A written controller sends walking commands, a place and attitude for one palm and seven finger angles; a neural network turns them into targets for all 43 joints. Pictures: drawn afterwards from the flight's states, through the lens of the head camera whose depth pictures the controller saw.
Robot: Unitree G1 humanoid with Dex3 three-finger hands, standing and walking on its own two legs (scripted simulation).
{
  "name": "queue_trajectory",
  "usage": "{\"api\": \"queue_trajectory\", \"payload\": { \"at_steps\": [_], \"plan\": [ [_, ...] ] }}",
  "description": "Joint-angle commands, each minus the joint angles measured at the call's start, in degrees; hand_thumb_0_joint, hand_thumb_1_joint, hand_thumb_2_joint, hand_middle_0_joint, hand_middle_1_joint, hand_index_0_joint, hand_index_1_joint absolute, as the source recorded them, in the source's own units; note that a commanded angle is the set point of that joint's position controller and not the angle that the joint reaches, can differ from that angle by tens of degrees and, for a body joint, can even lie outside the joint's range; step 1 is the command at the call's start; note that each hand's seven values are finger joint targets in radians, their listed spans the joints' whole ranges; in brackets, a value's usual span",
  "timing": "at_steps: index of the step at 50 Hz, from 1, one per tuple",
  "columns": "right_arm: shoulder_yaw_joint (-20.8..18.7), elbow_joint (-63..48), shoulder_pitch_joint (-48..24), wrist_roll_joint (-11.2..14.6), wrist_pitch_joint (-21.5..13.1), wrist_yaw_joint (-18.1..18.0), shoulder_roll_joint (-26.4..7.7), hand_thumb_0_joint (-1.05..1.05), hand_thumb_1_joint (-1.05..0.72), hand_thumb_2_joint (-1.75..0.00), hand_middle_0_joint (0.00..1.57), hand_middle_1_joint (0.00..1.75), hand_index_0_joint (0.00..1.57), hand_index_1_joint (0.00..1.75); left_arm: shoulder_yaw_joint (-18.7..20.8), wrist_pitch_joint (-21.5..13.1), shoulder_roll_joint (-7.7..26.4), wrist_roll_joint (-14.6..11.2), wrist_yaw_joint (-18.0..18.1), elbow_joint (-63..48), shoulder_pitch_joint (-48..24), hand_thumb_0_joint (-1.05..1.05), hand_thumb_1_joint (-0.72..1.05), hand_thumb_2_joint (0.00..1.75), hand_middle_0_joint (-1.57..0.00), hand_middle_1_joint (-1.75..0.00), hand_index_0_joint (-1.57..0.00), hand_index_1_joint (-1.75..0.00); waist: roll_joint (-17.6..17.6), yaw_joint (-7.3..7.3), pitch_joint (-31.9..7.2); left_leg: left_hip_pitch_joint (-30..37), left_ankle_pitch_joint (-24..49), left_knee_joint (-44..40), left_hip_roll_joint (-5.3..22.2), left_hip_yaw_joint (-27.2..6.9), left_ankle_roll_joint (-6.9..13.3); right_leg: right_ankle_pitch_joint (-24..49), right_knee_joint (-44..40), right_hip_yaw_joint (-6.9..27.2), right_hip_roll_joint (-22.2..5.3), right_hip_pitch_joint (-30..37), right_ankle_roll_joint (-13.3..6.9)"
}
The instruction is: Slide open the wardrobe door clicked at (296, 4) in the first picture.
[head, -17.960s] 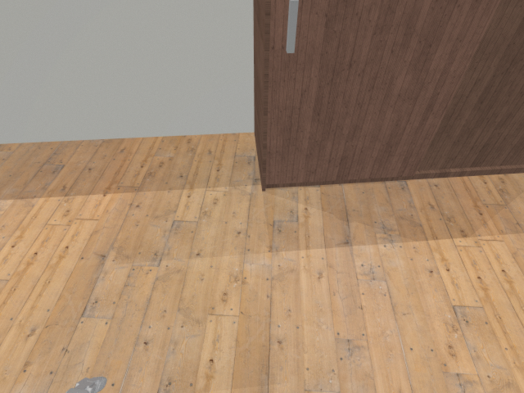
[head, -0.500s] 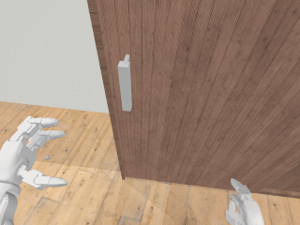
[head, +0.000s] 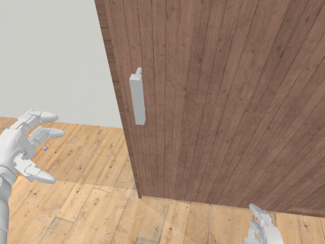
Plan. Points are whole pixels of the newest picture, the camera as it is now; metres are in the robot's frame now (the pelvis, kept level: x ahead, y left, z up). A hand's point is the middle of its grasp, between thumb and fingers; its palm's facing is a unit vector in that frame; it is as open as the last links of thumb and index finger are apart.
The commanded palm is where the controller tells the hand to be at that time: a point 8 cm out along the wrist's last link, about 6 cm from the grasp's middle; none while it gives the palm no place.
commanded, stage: raise the hand with hooked fingers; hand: left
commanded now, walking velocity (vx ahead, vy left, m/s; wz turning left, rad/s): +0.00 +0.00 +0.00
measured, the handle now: (139, 96) +0.49 +0.11 +0.10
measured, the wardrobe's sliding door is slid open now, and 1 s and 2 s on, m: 0.00 0.00 0.00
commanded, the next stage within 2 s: move the hooked fingers beside the handle in 0.40 s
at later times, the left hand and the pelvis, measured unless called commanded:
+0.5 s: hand (57, 148) +0.28 +0.26 +0.13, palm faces +0.00 -1.00 -0.06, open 14.0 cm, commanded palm +0.25 +0.30 +0.13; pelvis +0.01 -0.01 +0.00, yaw +0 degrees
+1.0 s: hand (79, 132) +0.33 +0.23 +0.12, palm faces -0.04 -1.00 -0.03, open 14.0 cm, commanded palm +0.30 +0.28 +0.12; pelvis +0.01 -0.01 +0.00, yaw -1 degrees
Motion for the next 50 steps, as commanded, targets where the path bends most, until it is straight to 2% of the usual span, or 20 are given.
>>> {"api": "queue_trajectory", "payload": {
  "at_steps": [1,4,5,7,9,10,11,12,19,21,24,31,33,35,38,41,46,47,49,50],
  "plan": [
    [-3.81,-10.03,-5.76,-0.11,-3.65,-0.25,-7.57,0.0,-0.9,-0.9,0.2,0.3,0.2,0.3,5.62,-3.88,13.23,-1.82,-0.45,-12.8,-10.15,0.0,-0.5,0.3,-0.3,-1.2,-0.3,-1.2,0.38,0.72,-9.8,8.12,6.79,-6.78,-1.17,-4.05,0.59,6.41,-5.83,1.97,1.92,-1.18,-1.35],
    [-3.95,-10.02,-5.61,-0.4,-4.13,0.04,-7.14,0.0,-0.9,-0.9,0.2,0.3,0.2,0.3,8.23,-6.86,14.97,-2.23,1.04,-16.97,-9.94,0.0,-0.5,0.3,-0.3,-1.2,-0.3,-1.2,1.68,1.17,-12.45,10.02,9.83,-6.5,-1.09,-3.51,0.62,9.35,-5.49,2.32,1.99,0.88,-1.5],
    [-4.01,-9.73,-5.71,-0.38,-4.22,-0.03,-7.06,0.0,-0.9,-0.9,0.2,0.3,0.2,0.3,8.15,-7.42,14.4,-2.26,1.46,-17.59,-9.97,0.0,-0.5,0.3,-0.3,-1.2,-0.3,-1.2,3.28,1.13,-12.18,10.37,10.09,-6.4,-1.07,-3.18,0.55,9.92,-5.38,2.33,2.0,0.51,-1.48],
    [-4.0,-8.89,-5.33,-0.55,-4.15,-0.18,-7.17,0.0,-0.9,-0.9,0.2,0.3,0.2,0.3,8.92,-7.85,15.4,-1.93,2.13,-16.79,-9.86,0.0,-0.5,0.3,-0.3,-1.2,-0.3,-1.2,2.26,1.03,-10.31,9.22,9.49,-6.53,-0.93,-2.9,0.54,9.44,-5.95,2.62,1.94,0.83,-1.43],
    [-3.94,-8.7,-5.34,-0.25,-4.08,-0.46,-6.98,0.0,-0.9,-0.9,0.2,0.3,0.2,0.3,7.3,-7.3,13.79,-1.38,2.21,-16.0,-10.65,0.0,-0.5,0.3,-0.3,-1.2,-0.3,-1.2,5.79,0.52,-8.3,9.35,7.85,-7.12,-1.09,-2.64,0.47,8.26,-6.28,2.65,1.78,-0.8,-1.36],
    [-3.88,-8.66,-5.31,-0.24,-4.03,-0.63,-7.01,0.0,-0.9,-0.9,0.2,0.3,0.2,0.3,6.79,-6.8,13.42,-1.18,2.22,-15.38,-11.17,0.0,-0.5,0.3,-0.3,-1.2,-0.3,-1.2,6.09,0.38,-7.77,8.95,6.73,-7.34,-1.08,-2.79,0.4,7.17,-6.42,2.51,1.67,-1.22,-1.3],
    [-3.95,-8.52,-5.15,-0.11,-3.95,-0.8,-7.0,0.0,-0.9,-0.9,0.2,0.3,0.2,0.3,5.96,-6.18,12.6,-0.96,2.14,-14.49,-10.84,0.0,-0.5,0.3,-0.3,-1.2,-0.3,-1.2,5.54,0.08,-7.03,8.99,6.71,-7.46,-1.04,-2.86,0.47,7.21,-6.51,2.36,1.72,-1.62,-1.25],
    [-4.02,-8.39,-4.87,-0.24,-3.83,-0.86,-7.25,0.0,-0.9,-0.9,0.2,0.3,0.2,0.3,5.72,-5.68,12.79,-0.96,1.81,-13.57,-10.62,0.0,-0.5,0.3,-0.3,-1.2,-0.3,-1.2,2.43,0.07,-6.91,8.23,7.41,-7.03,-0.97,-2.76,0.71,8.04,-6.94,2.84,1.65,-0.68,-1.19],
    [-4.16,-8.8,-5.13,-0.13,-3.8,-0.95,-7.15,0.0,-0.9,-0.9,0.2,0.3,0.2,0.3,5.75,-5.88,13.0,-1.65,0.21,-14.21,-11.26,0.0,-0.5,0.3,-0.3,-1.2,-0.3,-1.2,0.86,-0.11,-10.66,9.37,10.34,-5.56,-1.31,-2.37,1.0,12.34,-6.11,3.45,1.57,0.59,-0.71],
    [-4.18,-8.68,-5.49,-0.15,-4.03,-1.02,-7.02,0.0,-0.9,-0.9,0.2,0.3,0.2,0.3,6.35,-6.63,13.11,-2.12,0.39,-14.85,-11.67,0.0,-0.5,0.3,-0.3,-1.2,-0.3,-1.2,1.55,0.01,-10.78,9.73,10.43,-5.42,-1.33,-2.58,0.93,12.5,-5.94,3.3,1.52,0.25,-0.79],
    [-4.19,-8.31,-5.24,-0.18,-3.74,-0.92,-7.11,0.0,-0.9,-0.9,0.2,0.3,0.2,0.3,6.99,-6.4,13.26,-2.25,0.29,-11.93,-10.2,0.0,-0.5,0.3,-0.3,-1.2,-0.3,-1.2,-0.89,0.05,-9.83,8.02,10.62,-4.87,-1.27,-2.08,0.93,13.53,-5.99,3.97,1.21,0.54,-0.44],
    [-4.19,-8.13,-5.0,0.02,-3.02,-1.51,-7.15,0.0,-0.9,-0.9,0.2,0.3,0.2,0.3,3.4,-6.02,11.96,-1.15,0.14,-10.4,-17.93,0.0,-0.5,0.3,-0.3,-1.2,-0.3,-1.2,1.82,-1.2,-8.85,7.91,8.18,-4.76,-1.37,-2.21,0.89,10.23,-6.07,4.06,1.11,-2.16,-0.5],
    [-4.24,-8.0,-4.75,-0.11,-3.07,-1.5,-7.17,0.0,-0.9,-0.9,0.2,0.3,0.2,0.3,3.37,-6.91,12.62,-0.99,0.51,-12.05,-19.98,0.0,-0.5,0.3,-0.3,-1.2,-0.3,-1.2,1.65,-1.24,-11.37,8.98,9.51,-4.54,-1.2,-2.35,1.03,11.49,-5.68,4.23,1.09,-0.82,-0.65],
    [-4.14,-8.0,-4.8,-0.11,-3.08,-1.58,-7.03,0.0,-0.9,-0.9,0.2,0.3,0.2,0.3,2.1,-7.37,11.39,-0.64,0.99,-12.36,-20.61,0.0,-0.5,0.3,-0.3,-1.2,-0.3,-1.2,3.29,-1.24,-12.33,9.87,9.96,-4.65,-1.3,-2.4,0.9,12.07,-5.13,3.65,1.15,-0.89,-0.84],
    [-4.17,-7.28,-4.14,-0.12,-2.45,-1.54,-7.32,0.0,-0.9,-0.9,0.2,0.3,0.2,0.3,4.02,-6.87,13.19,-0.35,2.05,-8.18,-20.48,0.0,-0.5,0.3,-0.3,-1.2,-0.3,-1.2,0.41,-1.05,-10.85,7.88,8.59,-5.04,-1.08,-2.45,0.8,10.39,-5.58,3.69,1.2,-1.26,-0.75],
    [-4.16,-7.62,-4.39,0.09,-2.01,-1.48,-7.11,0.0,-0.9,-0.9,0.2,0.3,0.2,0.3,2.38,-6.03,11.06,0.08,2.88,-6.87,-20.51,0.0,-0.5,0.3,-0.3,-1.2,-0.3,-1.2,1.64,-0.85,-10.29,8.03,8.13,-5.8,-1.1,-2.47,0.62,9.85,-5.3,2.95,1.12,-2.18,-0.86],
    [-4.27,-8.32,-3.99,-0.06,-1.58,-1.0,-6.81,0.0,-0.9,-0.9,0.2,0.3,0.2,0.3,0.48,-5.71,9.44,1.17,4.96,-8.52,-22.31,0.0,-0.5,0.3,-0.3,-1.2,-0.3,-1.2,1.51,-0.72,-12.65,9.55,9.28,-6.19,-0.85,-2.68,0.63,10.81,-4.86,2.51,1.21,-1.68,-0.99],
    [-4.33,-8.2,-3.56,-0.29,-1.44,-0.81,-7.11,0.0,-0.9,-0.9,0.2,0.3,0.2,0.3,2.01,-5.89,10.83,0.95,5.29,-7.95,-20.69,0.0,-0.5,0.3,-0.3,-1.2,-0.3,-1.2,-1.17,-0.19,-13.04,8.7,10.74,-5.84,-0.7,-2.59,0.75,12.37,-4.8,2.71,1.31,0.11,-1.09],
    [-4.35,-8.58,-3.75,-0.25,-1.12,-0.47,-6.87,0.0,-0.9,-0.9,0.2,0.3,0.2,0.3,2.37,-6.49,10.51,1.03,5.78,-9.41,-19.78,0.0,-0.5,0.3,-0.3,-1.2,-0.3,-1.2,0.51,0.09,-14.69,9.29,12.31,-5.79,-0.93,-2.12,0.71,14.46,-4.21,2.77,1.24,0.99,-1.06],
    [-4.45,-8.35,-3.51,-0.3,-0.93,-0.44,-6.92,0.0,-0.9,-0.9,0.2,0.3,0.2,0.3,3.31,-6.54,11.08,1.05,6.11,-8.79,-19.21,0.0,-0.5,0.3,-0.3,-1.2,-0.3,-1.2,-0.3,0.1,-14.56,9.3,13.08,-5.85,-0.75,-2.21,0.65,15.33,-4.04,2.51,1.31,0.9,-1.05]
  ]
}}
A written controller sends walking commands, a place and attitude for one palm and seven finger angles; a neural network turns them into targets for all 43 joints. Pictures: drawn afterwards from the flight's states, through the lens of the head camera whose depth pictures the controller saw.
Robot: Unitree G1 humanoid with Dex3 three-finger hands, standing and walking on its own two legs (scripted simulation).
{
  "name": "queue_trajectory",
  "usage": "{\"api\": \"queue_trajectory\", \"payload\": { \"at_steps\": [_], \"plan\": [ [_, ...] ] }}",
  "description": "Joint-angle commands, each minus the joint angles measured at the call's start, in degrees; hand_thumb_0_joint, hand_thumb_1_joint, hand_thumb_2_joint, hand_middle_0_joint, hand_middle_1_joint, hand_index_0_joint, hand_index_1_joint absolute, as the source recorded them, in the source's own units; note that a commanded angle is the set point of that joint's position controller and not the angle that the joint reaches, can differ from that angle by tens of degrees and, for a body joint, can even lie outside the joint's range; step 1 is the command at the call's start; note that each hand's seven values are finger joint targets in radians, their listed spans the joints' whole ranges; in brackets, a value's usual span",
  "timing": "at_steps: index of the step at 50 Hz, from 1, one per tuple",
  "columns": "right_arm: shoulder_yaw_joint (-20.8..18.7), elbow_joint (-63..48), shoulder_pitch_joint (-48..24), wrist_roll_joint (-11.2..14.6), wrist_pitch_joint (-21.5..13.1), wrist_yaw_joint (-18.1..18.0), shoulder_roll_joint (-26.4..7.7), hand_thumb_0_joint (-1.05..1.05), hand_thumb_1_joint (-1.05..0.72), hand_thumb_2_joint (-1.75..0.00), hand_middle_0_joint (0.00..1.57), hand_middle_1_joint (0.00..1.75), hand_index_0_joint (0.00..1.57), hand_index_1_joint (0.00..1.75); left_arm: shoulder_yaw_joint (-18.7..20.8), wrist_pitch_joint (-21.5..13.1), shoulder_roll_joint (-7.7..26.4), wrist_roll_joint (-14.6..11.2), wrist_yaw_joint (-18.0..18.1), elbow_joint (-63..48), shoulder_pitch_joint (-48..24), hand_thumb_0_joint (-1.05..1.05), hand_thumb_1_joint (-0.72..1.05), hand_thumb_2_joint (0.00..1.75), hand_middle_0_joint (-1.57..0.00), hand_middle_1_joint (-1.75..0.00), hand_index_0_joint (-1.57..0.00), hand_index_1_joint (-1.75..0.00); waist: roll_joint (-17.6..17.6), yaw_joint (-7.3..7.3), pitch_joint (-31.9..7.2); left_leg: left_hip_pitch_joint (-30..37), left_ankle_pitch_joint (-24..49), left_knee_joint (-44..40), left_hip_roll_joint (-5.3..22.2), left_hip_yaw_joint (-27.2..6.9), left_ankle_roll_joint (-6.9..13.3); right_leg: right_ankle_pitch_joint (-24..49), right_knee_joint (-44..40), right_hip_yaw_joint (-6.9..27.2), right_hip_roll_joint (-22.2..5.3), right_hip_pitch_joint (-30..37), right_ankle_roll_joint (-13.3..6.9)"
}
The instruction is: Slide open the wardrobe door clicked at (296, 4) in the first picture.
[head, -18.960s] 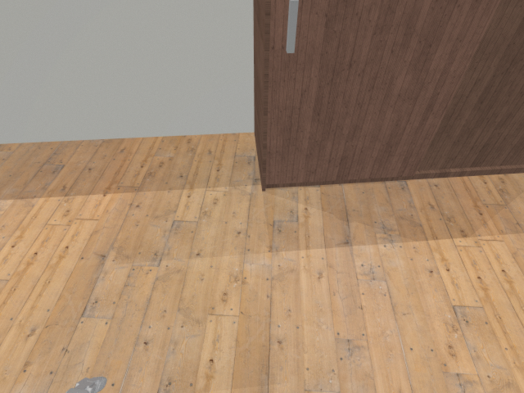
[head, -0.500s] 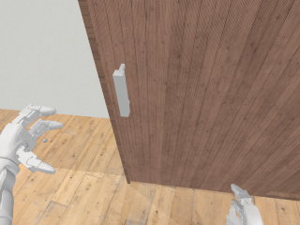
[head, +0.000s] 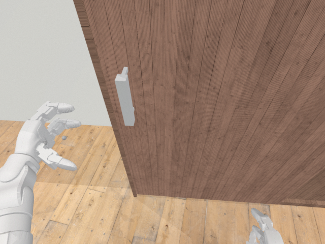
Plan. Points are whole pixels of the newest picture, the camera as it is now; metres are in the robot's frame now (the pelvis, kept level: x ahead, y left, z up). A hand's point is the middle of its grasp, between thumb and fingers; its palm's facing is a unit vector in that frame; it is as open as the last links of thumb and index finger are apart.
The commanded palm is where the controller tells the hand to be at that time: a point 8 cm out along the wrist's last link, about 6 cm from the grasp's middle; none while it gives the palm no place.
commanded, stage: move the hooked fingers beside the handle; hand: left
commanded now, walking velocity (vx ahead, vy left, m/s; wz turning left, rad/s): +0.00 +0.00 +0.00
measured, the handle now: (127, 97) +0.48 +0.13 +0.10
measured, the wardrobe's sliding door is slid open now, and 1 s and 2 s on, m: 0.00 0.00 0.00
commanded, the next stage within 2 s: feel for the door with the fingertips in 1.90 s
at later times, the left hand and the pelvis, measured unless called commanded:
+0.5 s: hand (81, 124) +0.36 +0.22 +0.12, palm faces -0.02 -1.00 -0.02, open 14.0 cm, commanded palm +0.33 +0.27 +0.12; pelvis +0.00 +0.00 +0.00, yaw +0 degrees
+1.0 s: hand (99, 109) +0.42 +0.19 +0.11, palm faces -0.03 -1.00 +0.00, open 14.0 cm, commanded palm +0.39 +0.24 +0.11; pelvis +0.00 -0.01 +0.00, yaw -1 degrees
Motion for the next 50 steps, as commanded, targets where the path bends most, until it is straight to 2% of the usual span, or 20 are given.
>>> {"api": "queue_trajectory", "payload": {
  "at_steps": [1,2,6,7,11,15,17,20,23,26,27,30,32,35,38,41,42,46,47,50],
  "plan": [
    [-3.37,-8.72,-4.06,0.04,-2.58,-0.32,-7.44,0.0,-0.9,-0.9,0.2,0.3,0.2,0.3,7.25,-4.53,15.76,-1.43,1.3,-13.33,-13.02,0.0,-0.5,0.3,-0.3,-1.2,-0.3,-1.2,1.88,1.48,-14.28,10.02,13.53,-4.85,-1.1,-3.04,1.13,16.07,-4.6,1.27,0.94,2.24,-0.52],
    [-3.27,-8.8,-4.03,-0.13,-2.46,-0.18,-7.44,0.0,-0.9,-0.9,0.2,0.3,0.2,0.3,6.49,-4.42,14.99,-1.51,1.29,-13.04,-12.57,0.0,-0.5,0.3,-0.3,-1.2,-0.3,-1.2,-0.02,1.55,-13.48,9.37,13.77,-4.71,-1.04,-3.01,1.33,16.58,-4.76,1.43,1.0,2.82,-0.58],
    [-3.34,-7.81,-3.5,0.17,-1.77,-0.47,-7.46,0.0,-0.9,-0.9,0.2,0.3,0.2,0.3,4.09,-3.71,13.11,-0.8,1.65,-10.91,-17.43,0.0,-0.5,0.3,-0.3,-1.2,-0.3,-1.2,2.59,-0.17,-10.31,9.21,10.76,-5.23,-0.98,-3.05,1.09,13.57,-5.47,1.24,1.08,-0.86,-0.43],
    [-3.32,-7.56,-3.26,0.13,-1.63,-0.49,-7.59,0.0,-0.9,-0.9,0.2,0.3,0.2,0.3,3.94,-3.79,13.54,-0.72,1.67,-10.87,-18.85,0.0,-0.5,0.3,-0.3,-1.2,-0.3,-1.2,1.22,-0.3,-9.82,8.94,10.8,-5.05,-0.88,-3.12,1.26,13.51,-5.72,1.42,1.08,-0.36,-0.57],
    [-3.43,-7.39,-3.01,0.09,-1.5,-0.72,-7.42,0.0,-0.9,-0.9,0.2,0.3,0.2,0.3,1.04,-4.67,11.35,0.0,1.88,-12.23,-21.95,0.0,-0.5,0.3,-0.3,-1.2,-0.3,-1.2,3.21,-0.86,-12.73,11.33,11.36,-5.11,-0.96,-3.75,1.13,13.18,-5.19,1.1,1.12,-0.99,-0.69],
    [-3.41,-6.69,-2.95,-0.03,-1.18,-0.68,-7.31,0.0,-0.9,-0.9,0.2,0.3,0.2,0.3,-0.44,-5.36,10.09,0.16,2.83,-11.44,-25.61,0.0,-0.5,0.3,-0.3,-1.2,-0.3,-1.2,1.88,-1.35,-13.97,12.1,11.4,-4.87,-1.02,-3.93,1.2,13.48,-5.19,1.12,1.05,-1.06,-0.64],
    [-3.33,-6.03,-2.59,-0.07,-0.57,-0.63,-7.66,0.0,-0.9,-0.9,0.2,0.3,0.2,0.3,0.98,-5.0,11.91,0.74,3.7,-7.95,-25.05,0.0,-0.5,0.3,-0.3,-1.2,-0.3,-1.2,-0.16,-0.9,-12.75,10.62,11.33,-4.93,-0.86,-3.82,1.25,13.41,-5.37,1.16,1.09,-0.52,-0.71],
    [-3.33,-6.4,-2.77,-0.05,0.1,-0.28,-7.27,0.0,-0.9,-0.9,0.2,0.3,0.2,0.3,-0.3,-4.6,10.12,1.48,4.78,-6.45,-26.22,0.0,-0.5,0.3,-0.3,-1.2,-0.3,-1.2,1.71,-0.58,-13.67,10.87,12.12,-5.13,-1.08,-3.78,1.0,14.23,-4.73,1.11,0.8,-0.51,-0.77],
    [-3.39,-6.73,-2.67,-0.18,0.96,0.26,-7.35,0.0,-0.9,-0.9,0.2,0.3,0.2,0.3,1.11,-4.83,11.67,2.04,5.69,-5.39,-25.95,0.0,-0.5,0.3,-0.3,-1.2,-0.3,-1.2,0.82,-0.01,-14.41,10.17,13.38,-4.87,-1.06,-3.41,1.15,15.93,-4.54,1.44,0.77,0.94,-0.81],
    [-3.41,-6.8,-2.57,-0.2,1.61,0.51,-7.19,0.0,-0.9,-0.9,0.2,0.3,0.2,0.3,0.65,-5.56,10.99,1.99,6.13,-5.23,-27.6,0.0,-0.5,0.3,-0.3,-1.2,-0.3,-1.2,1.48,-0.32,-15.04,10.2,13.28,-4.6,-1.16,-3.09,1.03,16.4,-4.36,1.56,0.81,0.9,-0.75],
    [-3.5,-6.62,-2.31,-0.24,1.89,0.59,-7.49,0.0,-0.9,-0.9,0.2,0.3,0.2,0.3,1.82,-5.8,12.58,2.14,6.29,-4.14,-27.31,0.0,-0.5,0.3,-0.3,-1.2,-0.3,-1.2,-1.14,-0.19,-14.54,9.1,13.32,-4.39,-0.93,-3.11,1.23,16.5,-4.5,1.7,0.9,1.71,-0.77],
    [-3.54,-6.47,-1.9,-0.14,2.45,0.64,-7.41,0.0,-0.9,-0.9,0.2,0.3,0.2,0.3,0.49,-6.31,11.12,2.08,6.08,-2.77,-29.97,0.0,-0.5,0.3,-0.3,-1.2,-0.3,-1.2,0.07,-0.96,-14.74,9.09,12.57,-4.28,-1.14,-2.65,1.21,16.69,-4.5,1.94,0.92,0.99,-0.6],
    [-3.64,-5.71,-1.08,-0.17,3.03,0.48,-7.94,0.0,-0.9,-0.9,0.2,0.3,0.2,0.3,1.57,-6.49,12.94,2.24,5.86,0.14,-31.25,0.0,-0.5,0.3,-0.3,-1.2,-0.3,-1.2,-2.92,-1.37,-13.4,7.4,11.61,-3.95,-0.98,-2.6,1.49,15.97,-4.85,2.17,0.97,0.92,-0.49],
    [-3.64,-5.18,-0.84,0.12,3.69,0.28,-7.7,0.0,-0.9,-0.9,0.2,0.3,0.2,0.3,-1.07,-7.28,11.44,2.76,5.36,1.84,-37.64,0.0,-0.5,0.3,-0.3,-1.2,-0.3,-1.2,-0.07,-2.84,-12.77,7.82,9.29,-3.81,-1.32,-2.52,1.5,13.66,-5.15,2.59,1.04,-1.51,-0.45],
    [-3.67,-4.74,-0.09,-0.1,3.98,0.28,-7.77,0.0,-0.9,-0.9,0.2,0.3,0.2,0.3,-2.42,-8.51,11.13,3.37,5.44,2.57,-41.42,0.0,-0.5,0.3,-0.3,-1.2,-0.3,-1.2,2.58,-3.07,-14.79,9.11,9.79,-3.31,-1.28,-2.98,1.5,13.24,-4.67,2.64,1.12,-2.08,-0.78],
    [-3.7,-3.98,0.83,-0.09,4.37,0.32,-7.88,0.0,-0.9,-0.9,0.2,0.3,0.2,0.3,-3.24,-9.24,10.17,3.17,5.78,5.77,-43.88,0.0,-0.5,0.3,-0.3,-1.2,-0.3,-1.2,1.3,-3.52,-16.02,9.05,9.35,-3.06,-1.37,-3.33,1.43,12.82,-4.44,2.48,1.25,-2.48,-0.73],
    [-3.83,-3.55,1.38,-0.19,4.68,0.32,-8.17,0.0,-0.9,-0.9,0.2,0.3,0.2,0.3,-1.85,-9.33,11.9,3.32,6.12,7.74,-43.78,0.0,-0.5,0.3,-0.3,-1.2,-0.3,-1.2,-0.7,-3.39,-16.11,8.1,9.31,-2.7,-1.2,-3.24,1.61,12.77,-4.42,2.64,1.23,-1.83,-0.65],
    [-3.81,-3.44,2.17,-0.38,5.64,0.88,-8.37,0.0,-0.9,-0.9,0.2,0.3,0.2,0.3,-0.08,-9.47,13.66,3.95,7.15,12.74,-44.75,0.0,-0.5,0.3,-0.3,-1.2,-0.3,-1.2,-0.6,-2.65,-16.46,5.65,9.52,-2.79,-1.5,-2.73,1.46,14.07,-3.71,2.93,1.01,-1.01,-0.41],
    [-3.97,-3.23,2.92,-0.61,6.07,1.08,-8.63,0.0,-0.9,-0.9,0.2,0.3,0.2,0.3,1.54,-9.67,15.61,4.5,7.61,14.15,-43.61,0.0,-0.5,0.3,-0.3,-1.2,-0.3,-1.2,-2.81,-2.16,-16.9,4.77,10.82,-2.53,-1.32,-2.86,1.57,15.19,-3.32,2.79,1.04,0.52,-0.49],
    [-4.05,-4.25,3.16,-0.54,6.77,1.65,-8.21,0.0,-0.9,-0.9,0.2,0.3,0.2,0.3,0.15,-10.73,14.21,5.35,8.0,13.35,-44.59,0.0,-0.5,0.3,-0.3,-1.2,-0.3,-1.2,0.66,-2.17,-18.55,5.8,12.88,-2.23,-1.49,-2.27,1.44,17.75,-2.62,2.96,1.25,0.13,-0.56]
  ]
}}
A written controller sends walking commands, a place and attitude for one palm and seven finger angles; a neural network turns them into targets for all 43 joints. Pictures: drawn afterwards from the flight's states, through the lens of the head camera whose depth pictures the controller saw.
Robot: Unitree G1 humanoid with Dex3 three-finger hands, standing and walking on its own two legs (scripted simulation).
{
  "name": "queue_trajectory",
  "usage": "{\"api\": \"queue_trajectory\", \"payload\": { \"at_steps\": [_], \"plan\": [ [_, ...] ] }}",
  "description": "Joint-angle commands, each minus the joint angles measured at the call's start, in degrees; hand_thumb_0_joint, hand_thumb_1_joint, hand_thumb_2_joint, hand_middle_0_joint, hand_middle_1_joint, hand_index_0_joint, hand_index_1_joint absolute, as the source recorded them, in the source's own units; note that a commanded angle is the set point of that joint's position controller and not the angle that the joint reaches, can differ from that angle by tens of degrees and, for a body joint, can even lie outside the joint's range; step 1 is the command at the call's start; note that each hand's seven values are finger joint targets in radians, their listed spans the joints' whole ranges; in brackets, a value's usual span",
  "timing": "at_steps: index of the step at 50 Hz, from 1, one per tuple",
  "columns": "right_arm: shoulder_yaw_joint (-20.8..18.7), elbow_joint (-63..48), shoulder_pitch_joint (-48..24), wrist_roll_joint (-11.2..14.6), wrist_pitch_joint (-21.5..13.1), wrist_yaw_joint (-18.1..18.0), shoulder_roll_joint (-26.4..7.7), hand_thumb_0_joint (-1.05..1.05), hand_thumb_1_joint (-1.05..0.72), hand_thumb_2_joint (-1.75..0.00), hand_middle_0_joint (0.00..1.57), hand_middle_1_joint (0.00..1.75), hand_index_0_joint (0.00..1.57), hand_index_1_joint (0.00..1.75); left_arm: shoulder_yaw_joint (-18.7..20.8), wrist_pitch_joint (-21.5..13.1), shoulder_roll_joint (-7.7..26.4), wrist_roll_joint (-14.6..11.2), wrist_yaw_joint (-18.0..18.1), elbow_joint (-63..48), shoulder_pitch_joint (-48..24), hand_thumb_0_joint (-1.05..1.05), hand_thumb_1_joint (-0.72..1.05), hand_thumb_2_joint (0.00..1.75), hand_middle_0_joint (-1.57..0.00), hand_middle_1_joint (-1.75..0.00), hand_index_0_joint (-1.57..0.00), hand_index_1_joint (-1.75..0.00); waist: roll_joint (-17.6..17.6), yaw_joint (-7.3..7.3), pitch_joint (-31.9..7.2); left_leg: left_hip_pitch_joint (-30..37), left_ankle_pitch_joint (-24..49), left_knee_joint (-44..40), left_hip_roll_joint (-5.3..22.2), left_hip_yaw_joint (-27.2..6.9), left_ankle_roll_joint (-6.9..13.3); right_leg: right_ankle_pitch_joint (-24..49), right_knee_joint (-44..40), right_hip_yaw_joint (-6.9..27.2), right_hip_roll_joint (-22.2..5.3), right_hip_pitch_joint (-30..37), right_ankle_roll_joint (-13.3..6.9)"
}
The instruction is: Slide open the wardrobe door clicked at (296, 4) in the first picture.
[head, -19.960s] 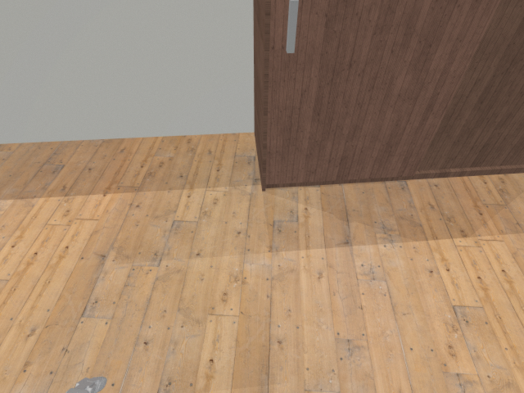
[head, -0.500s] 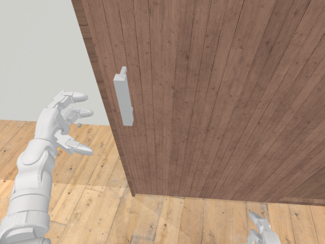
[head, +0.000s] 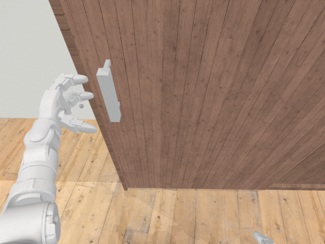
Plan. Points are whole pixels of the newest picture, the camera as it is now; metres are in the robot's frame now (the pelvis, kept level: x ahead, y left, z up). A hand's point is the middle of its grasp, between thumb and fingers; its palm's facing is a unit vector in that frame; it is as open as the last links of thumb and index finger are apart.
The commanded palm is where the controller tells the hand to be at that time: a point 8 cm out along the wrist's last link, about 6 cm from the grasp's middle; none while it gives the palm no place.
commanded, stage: move the hooked fingers beside the handle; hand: left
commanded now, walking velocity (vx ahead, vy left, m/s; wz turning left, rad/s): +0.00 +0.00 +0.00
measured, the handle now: (111, 92) +0.47 +0.14 +0.11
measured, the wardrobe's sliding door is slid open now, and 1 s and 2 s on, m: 0.00 0.00 0.00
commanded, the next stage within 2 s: feel for the door with the fingertips in 0.90 s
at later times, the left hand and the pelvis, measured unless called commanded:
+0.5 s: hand (78, 111) +0.40 +0.21 +0.11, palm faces +0.00 -1.00 -0.02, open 14.0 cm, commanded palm +0.38 +0.25 +0.11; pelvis +0.01 +0.00 +0.00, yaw +0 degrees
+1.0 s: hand (79, 106) +0.41 +0.20 +0.12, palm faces +0.00 -1.00 -0.03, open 14.0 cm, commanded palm +0.38 +0.25 +0.11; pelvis +0.00 +0.00 +0.00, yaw +0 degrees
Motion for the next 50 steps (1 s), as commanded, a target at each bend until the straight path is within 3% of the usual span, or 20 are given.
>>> {"api": "queue_trajectory", "payload": {
  "at_steps": [1,6,8,10,14,16,20,21,22,23,25,28,33,34,36,37,40,42,46,50],
  "plan": [
    [-3.39,-6.94,1.47,-0.03,-1.3,-0.12,-7.92,0.0,-0.9,-0.9,0.2,0.3,0.2,0.3,3.26,-5.27,14.35,-0.29,0.78,-11.98,-23.51,0.0,-0.5,0.3,-0.3,-1.2,-0.3,-1.2,2.63,0.57,-18.6,11.26,13.65,-3.35,-1.89,-2.45,1.85,18.6,-4.45,2.55,0.91,4.34,-0.02],
    [-3.92,-6.78,2.88,-0.04,-0.27,-0.01,-8.31,0.0,-0.9,-0.9,0.2,0.3,0.2,0.3,4.98,-6.41,15.46,-0.77,0.52,-10.13,-23.13,0.0,-0.5,0.3,-0.3,-1.2,-0.3,-1.2,-0.33,0.46,-19.46,9.97,14.52,-2.8,-1.86,-1.84,2.12,21.2,-4.31,2.95,1.27,5.85,0.2],
    [-3.92,-7.25,2.98,-0.05,0.05,0.2,-8.19,0.0,-0.9,-0.9,0.2,0.3,0.2,0.3,5.74,-6.65,16.13,-0.5,0.25,-11.13,-20.42,0.0,-0.5,0.3,-0.3,-1.2,-0.3,-1.2,2.17,1.36,-21.06,11.07,16.87,-2.77,-1.93,-1.75,2.08,23.01,-3.8,2.86,1.41,6.87,-0.12],
    [-4.06,-7.9,2.43,-0.04,0.07,0.46,-7.71,0.0,-0.9,-0.9,0.2,0.3,0.2,0.3,4.13,-6.99,14.0,-0.74,0.2,-15.24,-19.73,0.0,-0.5,0.3,-0.3,-1.2,-0.3,-1.2,4.46,1.55,-22.44,13.41,18.64,-2.74,-1.83,-1.91,1.92,23.91,-3.65,2.65,1.5,6.45,-0.23],
    [-4.23,-8.1,2.27,0.24,0.34,0.6,-7.76,0.0,-0.9,-0.9,0.2,0.3,0.2,0.3,3.15,-5.81,11.64,-1.92,0.15,-16.11,-15.69,0.0,-0.5,0.3,-0.3,-1.2,-0.3,-1.2,0.29,1.15,-19.79,12.3,19.08,-3.15,-1.66,-1.74,2.17,25.37,-4.23,2.2,1.81,6.84,0.06],
    [-4.39,-7.93,2.15,0.25,0.48,0.43,-7.96,0.0,-0.9,-0.9,0.2,0.3,0.2,0.3,4.49,-4.99,12.5,-2.24,0.26,-15.4,-14.52,0.0,-0.5,0.3,-0.3,-1.2,-0.3,-1.2,-1.69,1.17,-18.01,10.99,17.47,-3.55,-1.71,-1.52,2.25,24.85,-4.76,2.16,1.66,6.95,0.22],
    [-4.06,-8.21,1.2,0.35,0.68,0.35,-7.59,0.0,-0.9,-0.9,0.2,0.3,0.2,0.3,3.72,-4.85,12.62,-1.37,0.74,-17.83,-15.71,0.0,-0.5,0.3,-0.3,-1.2,-0.3,-1.2,1.93,1.03,-16.33,11.61,16.46,-3.7,-1.84,-1.62,2.21,22.82,-4.92,2.34,1.54,5.4,-0.02],
    [-3.96,-8.49,0.71,0.32,0.52,0.4,-7.27,0.0,-0.9,-0.9,0.2,0.3,0.2,0.3,2.01,-5.23,10.82,-1.39,0.7,-19.58,-16.48,0.0,-0.5,0.3,-0.3,-1.2,-0.3,-1.2,3.12,0.8,-16.86,12.65,16.53,-3.58,-1.92,-1.68,2.2,22.49,-4.9,2.33,1.54,4.96,-0.07],
    [-4.09,-8.52,0.75,0.27,0.5,0.35,-7.3,0.0,-0.9,-0.9,0.2,0.3,0.2,0.3,2.2,-5.74,11.46,-1.28,0.99,-21.2,-16.99,0.0,-0.5,0.3,-0.3,-1.2,-0.3,-1.2,2.14,0.72,-17.63,13.33,17.59,-3.23,-1.75,-1.93,2.36,22.75,-4.65,2.21,1.57,5.58,-0.21],
    [-3.98,-8.64,0.27,0.27,0.36,0.36,-7.1,0.0,-0.9,-0.9,0.2,0.3,0.2,0.3,0.83,-6.0,9.97,-1.05,0.92,-22.23,-16.82,0.0,-0.5,0.3,-0.3,-1.2,-0.3,-1.2,4.42,0.73,-18.57,14.86,17.84,-3.4,-1.71,-2.03,2.14,22.25,-4.63,2.2,1.7,4.72,-0.23],
    [-3.85,-7.91,0.08,0.36,0.07,0.13,-7.17,0.0,-0.9,-0.9,0.2,0.3,0.2,0.3,-0.31,-6.07,9.11,-1.46,1.16,-22.27,-19.9,0.0,-0.5,0.3,-0.3,-1.2,-0.3,-1.2,4.38,-0.15,-18.08,15.66,16.15,-3.42,-1.52,-2.65,1.84,19.97,-4.93,1.86,1.8,2.97,-0.26],
    [-3.74,-7.51,-0.36,0.41,-0.2,-0.02,-7.27,0.0,-0.9,-0.9,0.2,0.3,0.2,0.3,-1.64,-5.43,7.18,-1.65,1.81,-19.79,-20.36,0.0,-0.5,0.3,-0.3,-1.2,-0.3,-1.2,1.35,-0.52,-16.61,15.23,13.9,-3.83,-1.5,-3.17,1.92,17.66,-5.41,1.57,1.86,2.17,-0.19],
    [-3.15,-7.57,-0.92,0.35,0.34,0.18,-7.56,0.0,-0.9,-0.9,0.2,0.3,0.2,0.3,-0.13,-3.35,8.74,-0.41,3.27,-13.15,-18.37,0.0,-0.5,0.3,-0.3,-1.2,-0.3,-1.2,-0.2,0.58,-13.86,10.96,10.3,-4.59,-1.92,-2.99,1.74,14.99,-5.46,1.63,1.24,2.26,-0.13],
    [-3.05,-7.61,-1.07,0.41,0.43,0.2,-7.51,0.0,-0.9,-0.9,0.2,0.3,0.2,0.3,-1.16,-3.46,8.25,-0.17,3.52,-13.29,-21.49,0.0,-0.5,0.3,-0.3,-1.2,-0.3,-1.2,-0.17,-0.22,-13.28,10.93,9.69,-4.52,-1.97,-3.08,1.8,14.43,-5.51,1.68,1.15,1.36,-0.06],
    [-3.13,-7.93,-0.98,0.17,0.46,0.26,-7.49,0.0,-0.9,-0.9,0.2,0.3,0.2,0.3,-0.37,-3.94,8.82,0.05,3.93,-12.86,-22.04,0.0,-0.5,0.3,-0.3,-1.2,-0.3,-1.2,-0.24,0.23,-14.49,10.84,9.22,-4.33,-1.99,-3.02,1.79,13.88,-5.37,1.9,1.12,1.54,-0.05],
    [-3.2,-7.71,-0.49,0.01,0.66,0.24,-7.85,0.0,-0.9,-0.9,0.2,0.3,0.2,0.3,1.48,-4.58,11.22,0.14,4.17,-12.49,-21.88,0.0,-0.5,0.3,-0.3,-1.2,-0.3,-1.2,-1.92,0.62,-15.51,10.36,9.9,-4.06,-1.9,-3.21,1.91,14.3,-5.14,1.96,1.14,2.97,-0.15],
    [-3.18,-8.32,-0.88,-0.07,0.36,0.28,-7.36,0.0,-0.9,-0.9,0.2,0.3,0.2,0.3,2.53,-6.77,12.13,-0.17,3.82,-15.86,-23.63,0.0,-0.5,0.3,-0.3,-1.2,-0.3,-1.2,1.52,1.18,-20.14,12.56,12.2,-3.59,-2.1,-2.62,1.82,17.37,-4.55,2.71,1.21,5.11,-0.15],
    [-3.08,-8.04,-0.38,-0.11,0.51,0.1,-7.57,0.0,-0.9,-0.9,0.2,0.3,0.2,0.3,3.36,-7.81,13.97,0.05,3.54,-15.73,-23.43,0.0,-0.5,0.3,-0.3,-1.2,-0.3,-1.2,1.76,1.0,-19.96,12.13,12.09,-3.46,-1.95,-2.64,1.87,16.91,-4.61,2.67,1.38,5.54,-0.25],
    [-3.21,-7.46,-0.27,0.29,0.34,0.05,-7.43,0.0,-0.9,-0.9,0.2,0.3,0.2,0.3,1.08,-7.48,11.56,-0.27,2.16,-13.65,-23.36,0.0,-0.5,0.3,-0.3,-1.2,-0.3,-1.2,3.2,0.16,-17.45,11.75,10.19,-3.98,-1.92,-2.65,1.77,15.51,-5.29,2.54,1.59,3.58,-0.27],
    [-3.59,-7.2,0.47,0.5,0.49,0.07,-7.83,0.0,-0.9,-0.9,0.2,0.3,0.2,0.3,-0.16,-5.57,9.46,-1.26,0.9,-11.39,-21.09,0.0,-0.5,0.3,-0.3,-1.2,-0.3,-1.2,0.92,0.2,-16.67,11.21,10.41,-4.09,-1.97,-2.67,1.87,15.94,-5.63,2.14,1.68,3.21,-0.22]
  ]
}}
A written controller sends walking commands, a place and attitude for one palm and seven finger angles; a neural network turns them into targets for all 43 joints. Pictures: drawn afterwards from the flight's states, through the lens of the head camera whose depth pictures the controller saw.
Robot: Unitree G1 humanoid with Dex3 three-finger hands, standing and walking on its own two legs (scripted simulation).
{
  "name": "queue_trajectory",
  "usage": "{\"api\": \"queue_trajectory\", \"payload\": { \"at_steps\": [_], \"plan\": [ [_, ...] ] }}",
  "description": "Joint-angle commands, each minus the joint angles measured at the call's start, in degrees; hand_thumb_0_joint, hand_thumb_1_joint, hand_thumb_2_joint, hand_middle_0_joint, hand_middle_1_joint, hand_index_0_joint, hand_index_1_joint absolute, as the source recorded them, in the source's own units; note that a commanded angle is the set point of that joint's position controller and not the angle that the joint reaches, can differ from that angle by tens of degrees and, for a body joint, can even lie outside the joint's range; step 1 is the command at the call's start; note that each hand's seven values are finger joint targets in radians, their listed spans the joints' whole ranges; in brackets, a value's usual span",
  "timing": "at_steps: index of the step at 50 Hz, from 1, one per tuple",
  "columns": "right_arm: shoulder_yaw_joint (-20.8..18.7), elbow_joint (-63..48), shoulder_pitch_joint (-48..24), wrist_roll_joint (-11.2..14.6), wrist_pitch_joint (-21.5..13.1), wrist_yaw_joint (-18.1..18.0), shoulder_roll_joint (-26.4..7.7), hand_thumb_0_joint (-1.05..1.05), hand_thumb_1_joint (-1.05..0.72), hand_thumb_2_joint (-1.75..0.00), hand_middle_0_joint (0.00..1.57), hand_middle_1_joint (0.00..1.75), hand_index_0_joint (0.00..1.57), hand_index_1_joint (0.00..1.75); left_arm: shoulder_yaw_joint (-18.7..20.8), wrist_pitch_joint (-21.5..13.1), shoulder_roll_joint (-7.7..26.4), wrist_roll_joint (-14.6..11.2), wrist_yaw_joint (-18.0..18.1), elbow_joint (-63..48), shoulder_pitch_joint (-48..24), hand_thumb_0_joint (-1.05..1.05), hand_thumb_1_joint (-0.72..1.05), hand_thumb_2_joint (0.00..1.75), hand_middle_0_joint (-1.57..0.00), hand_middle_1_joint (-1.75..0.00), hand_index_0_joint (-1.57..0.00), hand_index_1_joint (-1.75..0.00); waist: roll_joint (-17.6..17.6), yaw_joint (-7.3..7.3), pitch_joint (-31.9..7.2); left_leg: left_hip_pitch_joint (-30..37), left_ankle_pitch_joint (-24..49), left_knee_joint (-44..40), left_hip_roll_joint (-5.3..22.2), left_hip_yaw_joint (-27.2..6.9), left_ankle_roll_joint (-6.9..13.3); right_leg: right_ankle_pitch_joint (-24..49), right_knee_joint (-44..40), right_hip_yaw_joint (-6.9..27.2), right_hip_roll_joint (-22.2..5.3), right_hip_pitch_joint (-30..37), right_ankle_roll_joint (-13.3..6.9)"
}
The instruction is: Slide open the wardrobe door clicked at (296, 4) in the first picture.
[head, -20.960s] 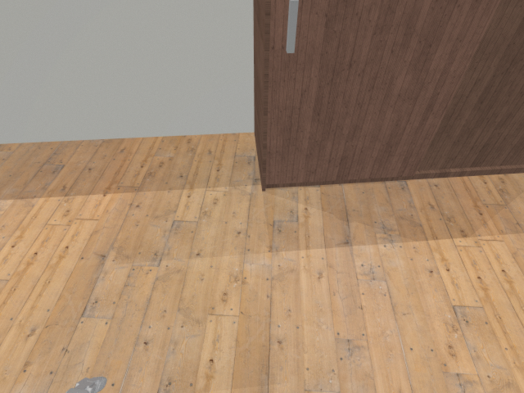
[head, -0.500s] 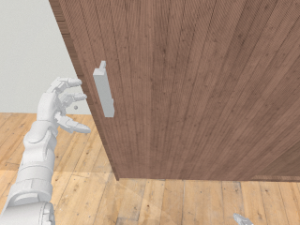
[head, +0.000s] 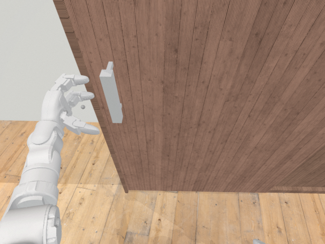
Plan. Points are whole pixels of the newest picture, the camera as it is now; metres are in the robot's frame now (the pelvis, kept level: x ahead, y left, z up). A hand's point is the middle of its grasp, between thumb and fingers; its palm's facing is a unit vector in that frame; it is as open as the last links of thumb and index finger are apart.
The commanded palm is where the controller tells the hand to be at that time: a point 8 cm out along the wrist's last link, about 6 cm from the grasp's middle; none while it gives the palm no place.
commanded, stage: feel for the door with the fingertips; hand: left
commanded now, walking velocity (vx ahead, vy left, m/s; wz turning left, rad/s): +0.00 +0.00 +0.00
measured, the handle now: (114, 93) +0.48 +0.14 +0.11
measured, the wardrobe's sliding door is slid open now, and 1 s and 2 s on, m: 0.00 0.00 0.00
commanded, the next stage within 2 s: slide the fingers in behind the handle in 0.74 s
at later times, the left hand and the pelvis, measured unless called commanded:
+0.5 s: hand (102, 106) +0.42 +0.16 +0.11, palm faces -0.01 -1.00 -0.01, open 14.0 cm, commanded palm +0.40 +0.21 +0.11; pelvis +0.00 +0.00 +0.00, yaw +0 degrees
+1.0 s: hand (101, 103) +0.43 +0.16 +0.11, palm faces +0.00 -1.00 -0.01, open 13.7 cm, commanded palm +0.41 +0.21 +0.11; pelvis +0.00 -0.01 +0.00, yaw +0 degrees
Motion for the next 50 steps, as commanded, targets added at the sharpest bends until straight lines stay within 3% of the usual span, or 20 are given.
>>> {"api": "queue_trajectory", "payload": {
  "at_steps": [1,2,8,10,12,16,19,22,24,26,27,31,36,37,39,41,43,46,48,50],
  "plan": [
    [-3.29,-7.08,-0.99,0.33,-2.29,-0.7,-8.07,0.0,-0.9,-0.9,0.2,0.3,0.2,0.3,0.18,-1.95,8.67,-2.1,-1.64,-10.71,-21.25,0.0,-0.5,0.3,-0.3,-1.2,-0.3,-1.2,1.02,-0.19,-15.14,10.86,10.08,-4.81,-2.19,-2.57,1.73,15.18,-5.85,1.95,1.43,2.29,-0.31],
    [-3.29,-7.1,-0.8,0.34,-2.28,-0.65,-8.13,0.0,-0.9,-0.9,0.2,0.3,0.2,0.3,-0.64,-1.71,7.59,-2.31,-1.56,-10.53,-21.6,0.0,-0.5,0.3,-0.3,-1.2,-0.3,-1.2,-0.77,-0.59,-14.49,10.52,9.89,-4.73,-2.22,-2.7,1.93,14.67,-5.94,1.63,1.41,2.28,-0.29],
    [-3.65,-6.88,-0.38,-0.16,-2.48,-0.22,-7.89,0.0,-0.9,-0.9,0.2,0.3,0.2,0.3,0.06,-3.29,8.07,-1.22,1.76,-14.78,-24.97,0.0,-0.5,0.3,-0.3,-1.2,-0.3,-1.2,-1.39,-0.53,-17.42,11.57,10.65,-4.45,-2.22,-2.66,2.02,15.08,-5.32,1.99,1.49,2.54,0.09],
    [-3.65,-6.76,-0.56,-0.34,-2.69,0.0,-7.61,0.0,-0.9,-0.9,0.2,0.3,0.2,0.3,0.85,-4.35,8.74,-0.65,3.09,-16.25,-24.69,0.0,-0.5,0.3,-0.3,-1.2,-0.3,-1.2,1.03,0.15,-18.39,12.3,11.2,-4.45,-2.26,-2.69,1.76,15.28,-4.89,2.08,1.5,2.84,-0.11],
    [-3.78,-6.8,-0.41,-0.64,-2.71,0.21,-7.65,0.0,-0.9,-0.9,0.2,0.3,0.2,0.3,1.96,-5.13,9.93,0.04,4.37,-17.67,-22.4,0.0,-0.5,0.3,-0.3,-1.2,-0.3,-1.2,0.55,0.85,-20.02,12.73,13.26,-3.97,-2.17,-2.59,1.78,17.23,-4.26,2.06,1.44,4.51,-0.19],
    [-3.56,-6.65,-1.18,-0.37,-2.86,0.69,-7.11,0.0,-0.9,-0.9,0.2,0.3,0.2,0.3,-1.41,-4.27,5.99,0.73,5.31,-17.09,-23.87,0.0,-0.5,0.3,-0.3,-1.2,-0.3,-1.2,3.43,-0.1,-17.42,12.89,12.25,-4.33,-2.07,-2.57,1.34,16.22,-4.38,1.76,1.64,1.97,-0.3],
    [-3.72,-6.91,-1.25,-0.22,-2.55,0.71,-7.31,0.0,-0.9,-0.9,0.2,0.3,0.2,0.3,-1.67,-2.64,5.18,0.72,5.84,-15.25,-22.15,0.0,-0.5,0.3,-0.3,-1.2,-0.3,-1.2,-0.63,-0.39,-16.2,11.68,11.72,-4.45,-1.97,-2.37,1.52,16.53,-4.87,1.57,1.7,2.42,0.0],
    [-3.55,-6.49,-0.85,-0.38,-2.21,0.41,-7.57,0.0,-0.9,-0.9,0.2,0.3,0.2,0.3,-0.25,-2.26,7.28,0.87,6.42,-14.35,-25.33,0.0,-0.5,0.3,-0.3,-1.2,-0.3,-1.2,-1.11,-0.52,-15.6,10.78,11.25,-4.47,-2.09,-2.39,1.68,16.28,-5.01,1.84,1.46,2.98,-0.02],
    [-3.54,-6.76,-1.05,-0.29,-2.19,0.44,-7.3,0.0,-0.9,-0.9,0.2,0.3,0.2,0.3,-0.23,-2.33,6.52,0.92,6.55,-13.74,-24.62,0.0,-0.5,0.3,-0.3,-1.2,-0.3,-1.2,-1.46,-0.21,-16.35,11.3,12.09,-4.42,-2.16,-2.06,1.69,17.54,-4.94,2.01,1.55,3.22,0.02],
    [-3.41,-6.49,-1.01,-0.31,-2.29,0.47,-7.1,0.0,-0.9,-0.9,0.2,0.3,0.2,0.3,-1.55,-2.77,5.32,0.93,6.48,-13.31,-27.57,0.0,-0.5,0.3,-0.3,-1.2,-0.3,-1.2,-1.39,-0.99,-16.57,11.31,11.48,-4.04,-2.28,-1.95,1.67,17.38,-4.99,2.17,1.47,2.69,0.18],
    [-3.49,-6.1,-0.42,-0.51,-2.15,0.34,-7.35,0.0,-0.9,-0.9,0.2,0.3,0.2,0.3,-0.91,-3.2,6.51,1.13,6.55,-12.61,-28.22,0.0,-0.5,0.3,-0.3,-1.2,-0.3,-1.2,-3.14,-1.27,-16.84,10.92,11.88,-3.79,-2.19,-2.22,1.87,17.6,-4.81,2.16,1.45,3.34,0.2],
    [-3.76,-5.96,0.0,-0.52,-2.08,0.61,-7.13,0.0,-0.9,-0.9,0.2,0.3,0.2,0.3,-1.18,-4.18,5.92,1.41,5.84,-12.58,-27.69,0.0,-0.5,0.3,-0.3,-1.2,-0.3,-1.2,0.35,-0.55,-20.08,13.17,15.61,-3.09,-2.24,-2.09,1.53,20.98,-3.77,2.16,1.52,3.53,-0.12],
    [-3.72,-5.37,-0.07,-0.34,-1.7,0.63,-7.17,0.0,-0.9,-0.9,0.2,0.3,0.2,0.3,-2.78,-4.29,4.77,0.88,5.26,-11.69,-31.46,0.0,-0.5,0.3,-0.3,-1.2,-0.3,-1.2,0.31,-1.95,-17.85,12.13,13.42,-2.96,-2.44,-1.9,1.79,19.95,-4.59,2.43,1.56,2.27,0.19],
    [-3.76,-5.32,0.47,-0.5,-1.67,0.59,-7.46,0.0,-0.9,-0.9,0.2,0.3,0.2,0.3,-1.69,-4.32,5.94,0.84,5.35,-11.05,-30.97,0.0,-0.5,0.3,-0.3,-1.2,-0.3,-1.2,-1.83,-1.65,-18.08,11.34,13.42,-2.92,-2.43,-2.3,1.95,19.74,-4.44,2.16,1.57,3.2,0.08],
    [-3.76,-5.05,0.62,-0.43,-1.46,0.49,-7.58,0.0,-0.9,-0.9,0.2,0.3,0.2,0.3,-0.44,-4.3,7.4,0.97,5.29,-9.75,-31.04,0.0,-0.5,0.3,-0.3,-1.2,-0.3,-1.2,-0.92,-1.43,-18.46,11.24,13.6,-3.02,-2.53,-2.09,1.94,20.24,-4.44,2.45,1.57,3.27,0.12],
    [-3.7,-4.6,0.69,-0.4,-1.43,0.36,-7.43,0.0,-0.9,-0.9,0.2,0.3,0.2,0.3,-1.23,-4.53,6.92,0.94,5.04,-9.02,-33.93,0.0,-0.5,0.3,-0.3,-1.2,-0.3,-1.2,-1.06,-2.26,-17.75,10.9,12.0,-2.99,-2.63,-1.9,2.04,19.11,-4.92,2.68,1.46,2.47,0.37],
    [-3.67,-4.44,0.98,-0.45,-1.2,0.28,-7.62,0.0,-0.9,-0.9,0.2,0.3,0.2,0.3,0.05,-4.86,8.58,1.27,4.91,-7.52,-32.91,0.0,-0.5,0.3,-0.3,-1.2,-0.3,-1.2,-1.17,-1.79,-18.08,10.51,12.33,-3.03,-2.6,-2.14,2.07,19.15,-4.67,2.72,1.51,3.06,0.2],
    [-3.71,-4.93,0.64,-0.39,-1.44,0.59,-7.33,0.0,-0.9,-0.9,0.2,0.3,0.2,0.3,-1.66,-5.12,5.73,0.85,4.42,-7.33,-31.07,0.0,-0.5,0.3,-0.3,-1.2,-0.3,-1.2,1.16,-1.3,-18.48,11.48,12.0,-3.06,-2.65,-2.09,1.78,18.05,-4.61,2.32,1.61,2.01,-0.07],
    [-3.59,-4.83,0.96,-0.41,-1.19,0.56,-7.72,0.0,-0.9,-0.9,0.2,0.3,0.2,0.3,0.24,-5.19,8.18,0.66,4.43,-5.97,-31.07,0.0,-0.5,0.3,-0.3,-1.2,-0.3,-1.2,-1.75,-1.44,-17.63,9.58,10.81,-3.06,-2.69,-2.0,2.12,17.72,-4.97,2.73,1.6,2.91,0.24],
    [-3.65,-5.29,0.72,-0.37,-1.24,0.55,-7.6,0.0,-0.9,-0.9,0.2,0.3,0.2,0.3,-0.35,-5.56,7.64,0.6,4.08,-6.87,-31.1,0.0,-0.5,0.3,-0.3,-1.2,-0.3,-1.2,-1.74,-1.26,-18.37,9.39,9.69,-3.41,-2.78,-1.93,2.07,16.75,-5.07,2.78,1.56,3.33,0.25]
  ]
}}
